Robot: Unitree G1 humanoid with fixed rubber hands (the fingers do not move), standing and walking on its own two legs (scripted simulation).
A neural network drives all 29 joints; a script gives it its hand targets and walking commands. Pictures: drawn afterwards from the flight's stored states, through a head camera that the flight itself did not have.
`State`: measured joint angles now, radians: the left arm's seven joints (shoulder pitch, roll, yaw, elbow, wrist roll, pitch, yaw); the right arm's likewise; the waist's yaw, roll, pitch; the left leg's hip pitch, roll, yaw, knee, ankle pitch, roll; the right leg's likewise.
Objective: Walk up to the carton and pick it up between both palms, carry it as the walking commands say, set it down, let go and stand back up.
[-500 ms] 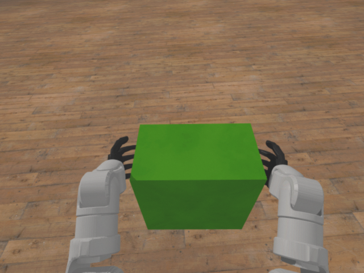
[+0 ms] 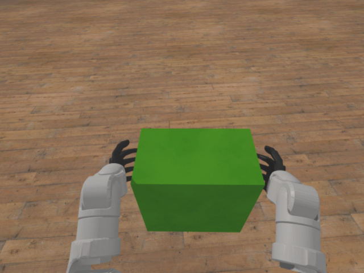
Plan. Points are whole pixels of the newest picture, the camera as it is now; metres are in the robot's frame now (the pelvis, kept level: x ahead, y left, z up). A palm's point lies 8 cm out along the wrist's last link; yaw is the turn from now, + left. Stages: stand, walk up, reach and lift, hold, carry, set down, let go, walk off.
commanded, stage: carry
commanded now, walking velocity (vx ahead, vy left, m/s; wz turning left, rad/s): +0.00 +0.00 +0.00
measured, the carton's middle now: (194, 184) +0.34 +0.00 +0.02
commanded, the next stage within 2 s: none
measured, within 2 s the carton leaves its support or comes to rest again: neither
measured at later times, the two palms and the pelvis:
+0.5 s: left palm (109, 186) +0.29 +0.18 +0.08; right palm (265, 193) +0.29 -0.16 +0.07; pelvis -0.01 +0.02 +0.00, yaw +0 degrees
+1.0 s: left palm (103, 174) +0.30 +0.19 +0.11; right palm (265, 179) +0.30 -0.15 +0.11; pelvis +0.00 +0.02 +0.00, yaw +0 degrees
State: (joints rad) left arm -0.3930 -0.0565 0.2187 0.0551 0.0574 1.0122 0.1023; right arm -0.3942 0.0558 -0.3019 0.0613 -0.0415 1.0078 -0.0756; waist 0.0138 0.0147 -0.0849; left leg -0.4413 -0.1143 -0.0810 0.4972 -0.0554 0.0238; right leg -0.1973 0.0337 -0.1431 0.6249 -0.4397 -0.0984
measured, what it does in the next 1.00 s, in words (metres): stands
